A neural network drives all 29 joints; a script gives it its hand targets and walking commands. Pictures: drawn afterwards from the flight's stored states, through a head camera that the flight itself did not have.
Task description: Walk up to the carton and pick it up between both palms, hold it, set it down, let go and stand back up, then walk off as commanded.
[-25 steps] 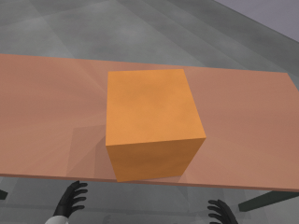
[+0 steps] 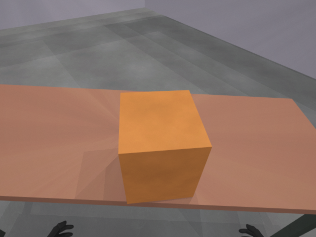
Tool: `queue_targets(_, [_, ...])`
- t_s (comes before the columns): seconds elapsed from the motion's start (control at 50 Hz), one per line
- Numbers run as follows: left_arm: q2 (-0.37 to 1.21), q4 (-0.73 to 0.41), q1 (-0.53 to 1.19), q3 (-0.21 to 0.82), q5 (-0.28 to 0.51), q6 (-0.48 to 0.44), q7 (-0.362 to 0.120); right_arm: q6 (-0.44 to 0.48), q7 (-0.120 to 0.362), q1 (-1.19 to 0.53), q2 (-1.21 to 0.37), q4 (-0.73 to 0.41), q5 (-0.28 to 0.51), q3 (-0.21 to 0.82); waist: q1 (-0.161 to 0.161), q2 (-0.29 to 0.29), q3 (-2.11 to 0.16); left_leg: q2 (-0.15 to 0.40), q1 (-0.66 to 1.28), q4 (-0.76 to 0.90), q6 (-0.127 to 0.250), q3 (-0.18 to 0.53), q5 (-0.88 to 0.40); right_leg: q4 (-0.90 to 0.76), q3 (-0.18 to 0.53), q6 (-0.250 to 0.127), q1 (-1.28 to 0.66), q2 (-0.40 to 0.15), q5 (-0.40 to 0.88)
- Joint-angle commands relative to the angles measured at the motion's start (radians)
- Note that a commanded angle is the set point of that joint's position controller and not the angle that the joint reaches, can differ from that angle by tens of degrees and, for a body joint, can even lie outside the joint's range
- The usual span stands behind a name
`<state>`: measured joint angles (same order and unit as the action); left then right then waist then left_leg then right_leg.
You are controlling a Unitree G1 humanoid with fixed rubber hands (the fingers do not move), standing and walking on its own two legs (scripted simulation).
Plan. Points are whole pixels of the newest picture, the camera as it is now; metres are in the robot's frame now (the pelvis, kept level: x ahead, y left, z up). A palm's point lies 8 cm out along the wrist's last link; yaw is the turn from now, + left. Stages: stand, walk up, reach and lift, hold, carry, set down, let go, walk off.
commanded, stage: stand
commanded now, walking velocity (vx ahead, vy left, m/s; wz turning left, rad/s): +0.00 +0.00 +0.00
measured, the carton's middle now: (158, 146) +0.37 +0.05 +0.03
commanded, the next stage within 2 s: walk off in 1.54 s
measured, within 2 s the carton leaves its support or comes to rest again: neither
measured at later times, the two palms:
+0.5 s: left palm out of the picture +0.08 +0.29 -0.08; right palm out of the picture +0.13 -0.24 -0.10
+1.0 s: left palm out of the picture +0.06 +0.30 -0.08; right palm out of the picture +0.11 -0.25 -0.10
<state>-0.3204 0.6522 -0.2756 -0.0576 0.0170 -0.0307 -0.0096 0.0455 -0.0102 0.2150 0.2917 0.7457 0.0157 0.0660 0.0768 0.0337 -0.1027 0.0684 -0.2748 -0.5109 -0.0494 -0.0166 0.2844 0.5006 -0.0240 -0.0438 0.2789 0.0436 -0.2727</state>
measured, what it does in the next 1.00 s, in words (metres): stands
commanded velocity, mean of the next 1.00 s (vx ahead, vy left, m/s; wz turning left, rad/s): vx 0.00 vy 0.00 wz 0.00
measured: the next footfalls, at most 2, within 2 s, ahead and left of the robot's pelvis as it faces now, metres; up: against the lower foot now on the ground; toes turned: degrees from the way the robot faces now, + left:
none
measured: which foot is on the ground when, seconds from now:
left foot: down 0.00-1.00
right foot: down 0.00-1.00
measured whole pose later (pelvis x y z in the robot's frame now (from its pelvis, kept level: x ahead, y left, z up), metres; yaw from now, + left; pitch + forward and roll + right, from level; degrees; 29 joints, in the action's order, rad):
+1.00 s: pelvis -0.02 +0.00 +0.00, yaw +0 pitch +1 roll +0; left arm -0.32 0.78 -0.28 -0.06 0.02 -0.05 -0.01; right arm 0.04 -0.01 0.22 0.30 0.84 0.02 0.07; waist 0.08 -0.02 -0.10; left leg 0.07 -0.27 -0.52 -0.05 -0.02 0.26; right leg 0.51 -0.02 -0.04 0.28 0.04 -0.25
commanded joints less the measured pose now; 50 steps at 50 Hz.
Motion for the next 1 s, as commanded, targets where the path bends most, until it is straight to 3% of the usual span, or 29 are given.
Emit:
queue_targets(0.0, [-0.219,0.047,0.017,-0.042,-0.068,-0.047,-0.001,0.018,-0.006,0.007,0.238,-0.051,-0.064,-0.106,-0.072,-0.137,-0.027,0.042,0.04,0.015,0.088,0.054,-0.188,-0.089,0.141,-0.002,-0.102,-0.167,0.202])
queue_targets(0.28, [-0.213,0.112,0.02,-0.037,-0.055,-0.056,-0.002,0.016,-0.008,0.005,0.248,-0.024,-0.056,-0.108,-0.074,-0.103,-0.02,0.048,0.057,0.017,0.087,0.056,-0.222,-0.089,0.145,-0.001,-0.114,-0.169,0.256])
queue_targets(0.6, [-0.21,0.142,0.012,-0.036,-0.046,-0.056,0.007,0.013,-0.01,0.0,0.247,0.017,-0.052,-0.109,-0.073,-0.117,-0.028,0.054,0.09,0.024,0.084,0.054,-0.287,-0.073,0.128,0.001,-0.132,-0.17,0.354])
queue_targets(0.62, [-0.214,0.143,0.017,-0.035,-0.045,-0.057,0.008,0.014,-0.009,0.009,0.246,0.023,-0.052,-0.109,-0.079,-0.095,-0.032,0.057,0.092,0.03,0.087,0.056,-0.282,-0.074,0.13,-0.001,-0.134,-0.173,0.351])
queue_targets(0.68, [-0.215,0.146,0.017,-0.037,-0.043,-0.057,0.007,0.013,-0.008,-0.003,0.245,0.026,-0.052,-0.109,-0.072,-0.123,-0.028,0.058,0.098,0.032,0.087,0.052,-0.287,-0.077,0.135,-0.002,-0.127,-0.177,0.331])
queue_targets(0.98, [-0.225,0.169,0.041,-0.034,-0.044,-0.053,0.007,0.01,-0.003,0.002,0.241,0.068,-0.049,-0.106,-0.085,-0.106,0.035,0.054,0.079,0.067,0.087,0.065,-0.173,-0.134,0.151,-0.004,-0.069,-0.181,0.157])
